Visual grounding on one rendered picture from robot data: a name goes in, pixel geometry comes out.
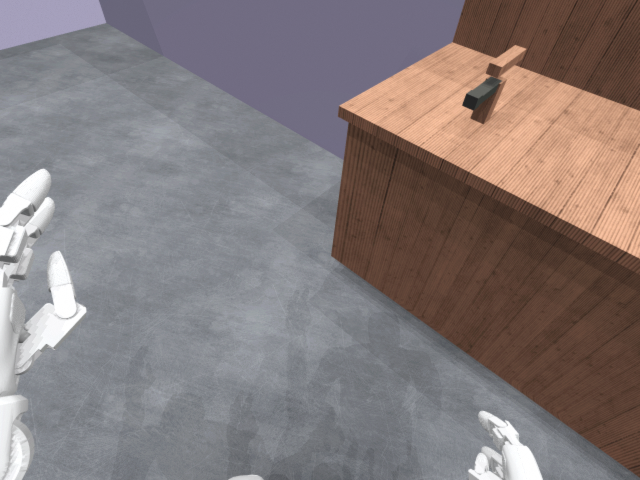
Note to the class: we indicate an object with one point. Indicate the left robot forearm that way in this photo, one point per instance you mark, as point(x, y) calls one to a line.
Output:
point(16, 440)

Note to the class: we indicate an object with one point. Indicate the tap lever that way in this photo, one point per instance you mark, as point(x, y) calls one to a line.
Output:
point(482, 92)

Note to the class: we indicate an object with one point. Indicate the counter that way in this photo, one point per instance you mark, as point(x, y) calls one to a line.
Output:
point(514, 230)

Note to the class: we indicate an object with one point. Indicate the right robot hand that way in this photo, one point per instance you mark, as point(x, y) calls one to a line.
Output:
point(517, 461)

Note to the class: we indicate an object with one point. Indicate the left robot hand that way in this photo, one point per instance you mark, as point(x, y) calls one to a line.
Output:
point(24, 216)

